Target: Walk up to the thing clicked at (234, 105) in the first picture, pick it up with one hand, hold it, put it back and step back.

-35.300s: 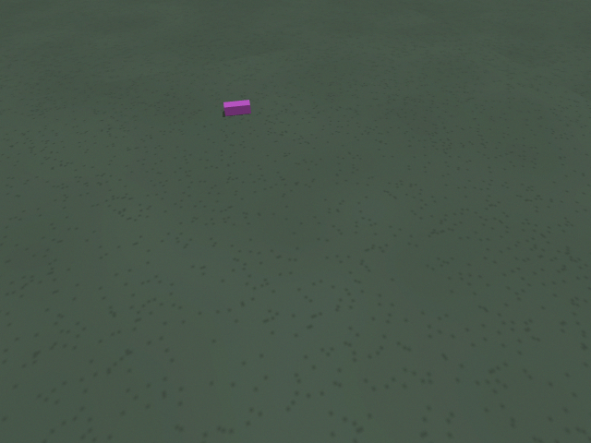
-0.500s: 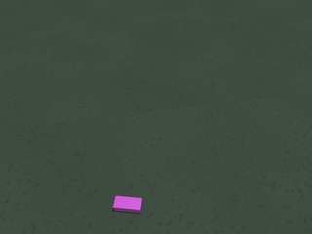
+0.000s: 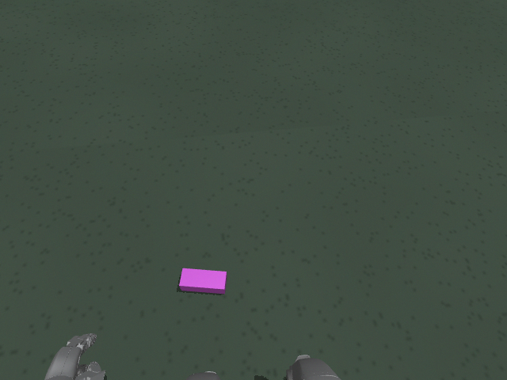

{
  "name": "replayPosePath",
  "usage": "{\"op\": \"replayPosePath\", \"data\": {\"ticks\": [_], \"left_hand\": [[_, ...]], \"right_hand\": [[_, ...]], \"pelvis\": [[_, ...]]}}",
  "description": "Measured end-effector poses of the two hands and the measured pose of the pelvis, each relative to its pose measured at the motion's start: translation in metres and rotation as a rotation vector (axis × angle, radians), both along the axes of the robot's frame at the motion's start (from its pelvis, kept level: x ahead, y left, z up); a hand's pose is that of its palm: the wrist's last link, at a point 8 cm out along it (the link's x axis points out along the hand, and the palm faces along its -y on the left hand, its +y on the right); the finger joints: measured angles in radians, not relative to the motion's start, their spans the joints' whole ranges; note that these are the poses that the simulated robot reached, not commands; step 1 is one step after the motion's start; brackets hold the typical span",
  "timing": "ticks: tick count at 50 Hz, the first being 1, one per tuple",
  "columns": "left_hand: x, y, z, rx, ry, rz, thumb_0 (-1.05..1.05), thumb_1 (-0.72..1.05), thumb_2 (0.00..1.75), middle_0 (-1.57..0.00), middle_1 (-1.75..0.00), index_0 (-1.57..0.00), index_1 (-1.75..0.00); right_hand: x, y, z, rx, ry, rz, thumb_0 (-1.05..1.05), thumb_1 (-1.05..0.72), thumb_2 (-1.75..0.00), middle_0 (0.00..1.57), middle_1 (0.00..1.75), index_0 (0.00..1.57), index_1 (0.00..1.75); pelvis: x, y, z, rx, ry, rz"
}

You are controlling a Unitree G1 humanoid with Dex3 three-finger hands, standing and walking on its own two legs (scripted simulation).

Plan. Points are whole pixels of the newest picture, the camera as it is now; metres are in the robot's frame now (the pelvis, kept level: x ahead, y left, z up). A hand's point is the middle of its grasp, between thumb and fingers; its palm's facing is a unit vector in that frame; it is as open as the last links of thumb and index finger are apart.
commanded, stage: step back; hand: left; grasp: from above
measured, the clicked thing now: (203, 281) +0.49 +0.17 -0.72
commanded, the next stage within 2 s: none
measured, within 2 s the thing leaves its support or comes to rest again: neither
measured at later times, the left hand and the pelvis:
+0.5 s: hand out of the picture +0.00 +0.24 -0.14, palm faces -0.11 -0.91 -0.39, open 7.4 cm; pelvis -0.11 -0.01 +0.00, yaw -6 degrees
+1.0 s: hand out of the picture -0.13 +0.26 -0.14, palm faces -0.05 -0.93 -0.37, open 7.4 cm; pelvis -0.25 +0.00 +0.01, yaw -3 degrees
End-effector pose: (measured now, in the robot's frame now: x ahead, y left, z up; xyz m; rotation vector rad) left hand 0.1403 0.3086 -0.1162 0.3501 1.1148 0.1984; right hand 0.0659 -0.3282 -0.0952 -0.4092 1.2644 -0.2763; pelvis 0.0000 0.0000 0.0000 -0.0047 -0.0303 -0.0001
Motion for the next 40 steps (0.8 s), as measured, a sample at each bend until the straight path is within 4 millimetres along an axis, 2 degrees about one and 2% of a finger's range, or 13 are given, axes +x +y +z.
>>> {"op": "replayPosePath", "data": {"ticks": [5,12,17,23,26,29,34,40], "left_hand": [[-0.011,0.004,0.000,-0.010,0.019,-0.020,0.00,0.90,0.90,-0.20,-0.30,-0.20,-0.30],[-0.055,0.004,-0.001,-0.007,0.098,-0.060,0.00,0.90,0.90,-0.20,-0.30,-0.20,-0.30],[-0.083,-0.003,0.000,0.009,0.110,-0.076,0.00,0.90,0.90,-0.20,-0.30,-0.20,-0.30],[-0.124,-0.020,0.007,0.027,0.073,-0.079,0.00,0.90,0.90,-0.20,-0.30,-0.20,-0.30],[-0.149,-0.026,0.018,0.023,0.065,-0.067,0.00,0.90,0.90,-0.20,-0.30,-0.20,-0.30],[-0.163,-0.027,0.027,0.029,0.055,-0.053,0.00,0.90,0.90,-0.20,-0.30,-0.21,-0.30],[-0.172,-0.022,0.030,0.032,-0.024,-0.053,0.00,0.90,0.90,-0.20,-0.30,-0.21,-0.30],[-0.194,-0.006,0.012,-0.003,-0.068,-0.038,0.00,0.90,0.90,-0.20,-0.30,-0.20,-0.30]], "right_hand": [[-0.032,0.019,0.009,0.003,0.031,-0.019,0.00,-0.91,-0.89,0.20,0.30,0.21,0.30],[-0.048,0.030,0.007,0.019,-0.061,-0.047,0.00,-0.90,-0.89,0.21,0.30,0.21,0.30],[-0.066,0.023,-0.002,0.038,-0.108,-0.041,0.00,-0.90,-0.89,0.21,0.30,0.21,0.30],[-0.095,0.000,-0.020,0.062,-0.135,-0.055,0.00,-0.90,-0.89,0.21,0.30,0.21,0.30],[-0.112,-0.006,-0.016,0.068,-0.118,-0.067,0.00,-0.91,-0.89,0.21,0.30,0.21,0.30],[-0.131,-0.009,-0.011,0.064,-0.106,-0.059,0.00,-0.91,-0.89,0.20,0.30,0.21,0.30],[-0.166,-0.007,-0.008,0.039,-0.046,-0.018,0.00,-0.91,-0.89,0.20,0.30,0.21,0.30],[-0.198,0.011,-0.007,0.017,-0.030,0.027,0.00,-0.91,-0.89,0.20,0.30,0.21,0.30]], "pelvis": [[-0.016,0.008,0.010,-0.015,0.007,-0.014],[-0.041,0.012,0.010,-0.014,0.001,-0.067],[-0.068,0.005,0.004,-0.009,-0.006,-0.099],[-0.103,-0.011,-0.006,-0.027,-0.025,-0.099],[-0.116,-0.014,0.001,0.010,-0.025,-0.101],[-0.129,-0.014,0.008,0.022,-0.014,-0.088],[-0.155,-0.009,0.007,0.015,-0.003,-0.048],[-0.194,0.003,-0.003,0.025,-0.020,-0.021]]}}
